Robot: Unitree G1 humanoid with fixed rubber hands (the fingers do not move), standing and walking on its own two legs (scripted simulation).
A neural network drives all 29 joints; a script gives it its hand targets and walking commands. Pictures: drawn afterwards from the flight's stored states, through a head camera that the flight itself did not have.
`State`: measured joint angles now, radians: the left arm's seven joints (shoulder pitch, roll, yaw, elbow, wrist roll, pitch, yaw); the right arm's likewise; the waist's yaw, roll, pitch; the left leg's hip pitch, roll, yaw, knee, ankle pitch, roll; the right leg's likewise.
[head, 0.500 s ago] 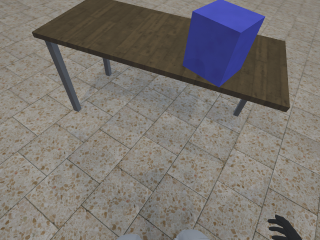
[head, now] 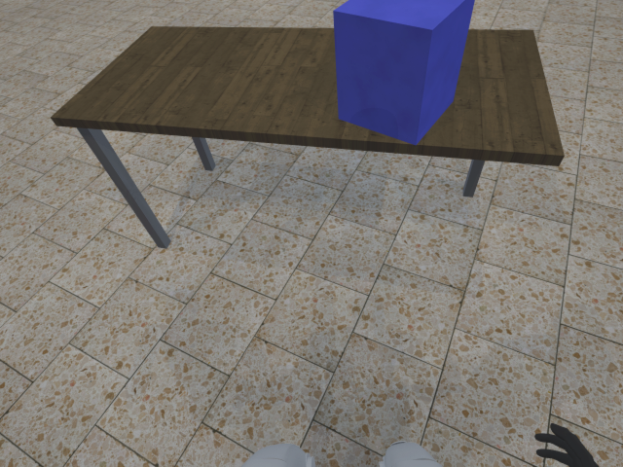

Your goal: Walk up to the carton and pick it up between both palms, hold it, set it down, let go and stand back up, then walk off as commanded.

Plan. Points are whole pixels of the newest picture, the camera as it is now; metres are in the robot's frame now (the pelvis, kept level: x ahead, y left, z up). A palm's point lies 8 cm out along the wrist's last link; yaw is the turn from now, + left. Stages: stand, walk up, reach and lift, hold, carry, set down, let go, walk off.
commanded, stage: walk up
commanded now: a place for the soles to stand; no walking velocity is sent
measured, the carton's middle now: (400, 61) +0.90 -0.16 +0.04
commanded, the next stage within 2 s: none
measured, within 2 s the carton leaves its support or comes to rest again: neither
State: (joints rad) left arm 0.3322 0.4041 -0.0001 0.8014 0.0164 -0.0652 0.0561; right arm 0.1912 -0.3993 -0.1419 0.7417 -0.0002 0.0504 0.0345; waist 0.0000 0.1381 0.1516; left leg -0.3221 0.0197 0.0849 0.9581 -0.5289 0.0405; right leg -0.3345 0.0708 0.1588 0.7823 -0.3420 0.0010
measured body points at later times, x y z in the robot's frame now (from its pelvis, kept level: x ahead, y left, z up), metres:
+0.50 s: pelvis -0.01 +0.07 +0.01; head +0.03 +0.09 +0.46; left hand +0.05 +0.38 -0.13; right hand +0.09 -0.27 -0.07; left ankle +0.02 +0.09 -0.70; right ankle +0.05 -0.04 -0.69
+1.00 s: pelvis -0.02 +0.05 +0.01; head +0.00 +0.06 +0.46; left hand +0.09 +0.34 -0.11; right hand +0.05 -0.29 -0.07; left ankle -0.04 +0.14 -0.70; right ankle +0.02 -0.04 -0.70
